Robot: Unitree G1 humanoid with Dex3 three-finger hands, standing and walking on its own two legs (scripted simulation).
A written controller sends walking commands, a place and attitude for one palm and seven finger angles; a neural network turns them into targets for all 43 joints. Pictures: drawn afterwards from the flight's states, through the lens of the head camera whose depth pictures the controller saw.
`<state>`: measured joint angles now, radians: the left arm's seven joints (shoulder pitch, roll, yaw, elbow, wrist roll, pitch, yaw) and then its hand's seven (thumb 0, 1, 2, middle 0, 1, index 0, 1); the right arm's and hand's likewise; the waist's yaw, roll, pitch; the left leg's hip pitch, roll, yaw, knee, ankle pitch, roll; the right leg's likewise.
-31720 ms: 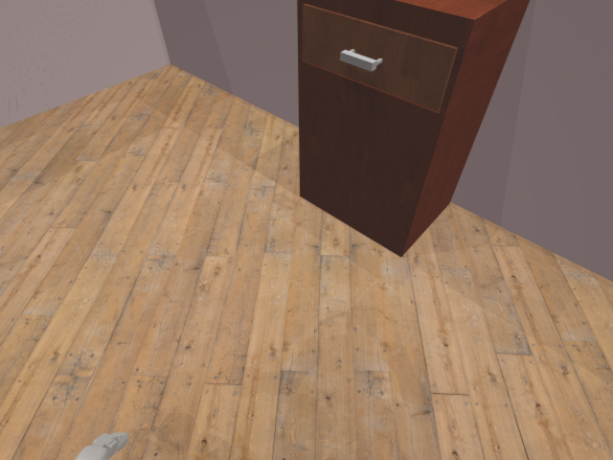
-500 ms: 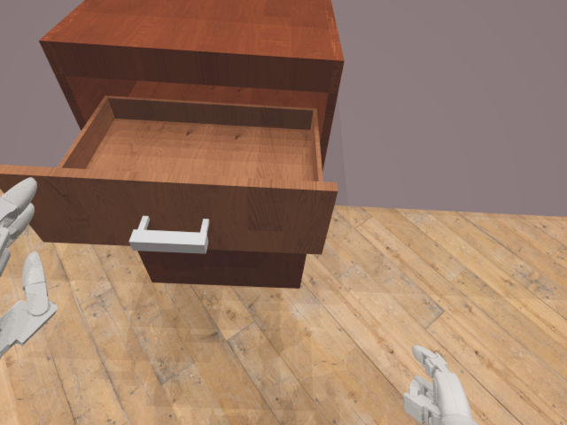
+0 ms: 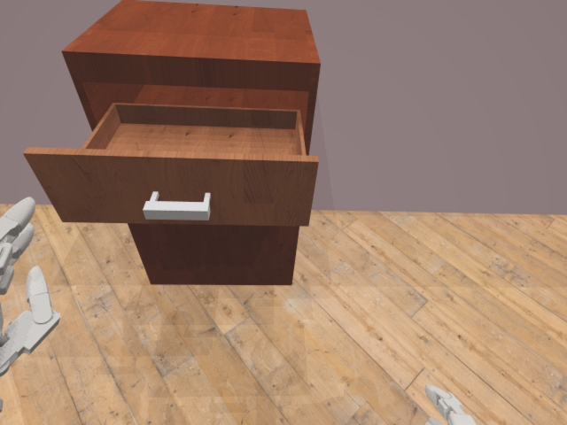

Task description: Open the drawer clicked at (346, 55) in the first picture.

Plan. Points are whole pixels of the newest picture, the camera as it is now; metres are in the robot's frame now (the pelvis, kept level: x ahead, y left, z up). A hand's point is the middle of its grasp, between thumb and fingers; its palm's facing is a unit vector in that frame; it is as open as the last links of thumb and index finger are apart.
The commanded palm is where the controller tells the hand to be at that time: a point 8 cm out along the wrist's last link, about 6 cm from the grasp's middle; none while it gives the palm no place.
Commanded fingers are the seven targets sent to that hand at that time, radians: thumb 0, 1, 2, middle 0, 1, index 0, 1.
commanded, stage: stop stepping back and stand still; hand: left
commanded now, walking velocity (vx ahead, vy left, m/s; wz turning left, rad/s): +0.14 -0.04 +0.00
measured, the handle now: (179, 203) +0.52 +0.21 +0.00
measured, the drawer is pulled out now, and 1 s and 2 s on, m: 0.29 0.29 0.29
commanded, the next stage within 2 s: let the arm hang, fingers relaxed in 0.88 s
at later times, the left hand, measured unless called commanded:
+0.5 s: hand (58, 351) +0.16 +0.22 +0.16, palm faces +0.34 -0.85 -0.40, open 7.4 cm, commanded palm +0.10 +0.27 +0.19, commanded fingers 0.00 0.90 0.90 -0.20 -0.30 -0.20 -0.30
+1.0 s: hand (50, 328) +0.18 +0.23 +0.16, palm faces +0.30 -0.83 -0.46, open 7.4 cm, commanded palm none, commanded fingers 0.00 0.90 0.90 -0.20 -0.30 -0.20 -0.30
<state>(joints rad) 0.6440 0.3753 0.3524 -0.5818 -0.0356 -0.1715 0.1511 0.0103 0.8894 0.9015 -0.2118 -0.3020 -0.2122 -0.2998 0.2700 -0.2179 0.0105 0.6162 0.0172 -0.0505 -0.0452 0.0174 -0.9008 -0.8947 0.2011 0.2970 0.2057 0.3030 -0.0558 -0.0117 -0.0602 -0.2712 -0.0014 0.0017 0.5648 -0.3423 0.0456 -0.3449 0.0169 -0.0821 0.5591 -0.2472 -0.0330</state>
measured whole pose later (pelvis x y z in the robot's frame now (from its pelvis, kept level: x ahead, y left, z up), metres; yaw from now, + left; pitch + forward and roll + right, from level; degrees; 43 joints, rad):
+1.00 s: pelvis -0.01 +0.00 +0.01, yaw +0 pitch +0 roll -1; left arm 0.63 0.40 0.31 -0.56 -0.03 -0.19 0.14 0.01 0.89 0.90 -0.21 -0.30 -0.21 -0.30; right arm 0.19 -0.21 0.01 0.61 0.01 -0.10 -0.03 0.02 -0.90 -0.89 0.20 0.30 0.20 0.30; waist 0.00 0.00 0.04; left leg -0.24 0.01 0.03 0.47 -0.23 0.02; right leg -0.23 0.01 -0.10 0.42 -0.19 -0.03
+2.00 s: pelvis -0.03 +0.00 +0.01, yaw -1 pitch -2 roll +0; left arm 0.29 0.12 0.01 1.12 0.02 0.01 0.03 0.01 0.92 0.90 -0.20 -0.30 -0.20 -0.30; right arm 0.33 -0.10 0.00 1.11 -0.02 0.00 -0.03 0.01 -0.91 -0.89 0.20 0.30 0.20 0.30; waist -0.01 0.01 0.05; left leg -0.19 0.00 0.07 0.42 -0.20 0.03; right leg -0.21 0.00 -0.07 0.42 -0.17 -0.03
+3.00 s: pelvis +0.00 -0.01 +0.02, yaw -1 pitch -2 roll +0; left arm 0.27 0.12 0.01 1.14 0.01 0.00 0.03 0.00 0.91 0.90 -0.20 -0.30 -0.20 -0.30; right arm 0.29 -0.12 0.00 1.14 -0.01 0.00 -0.04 0.01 -0.91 -0.89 0.20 0.30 0.20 0.30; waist -0.01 0.02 0.06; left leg -0.14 0.02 0.05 0.38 -0.22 0.00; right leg -0.16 0.03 -0.08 0.38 -0.20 -0.06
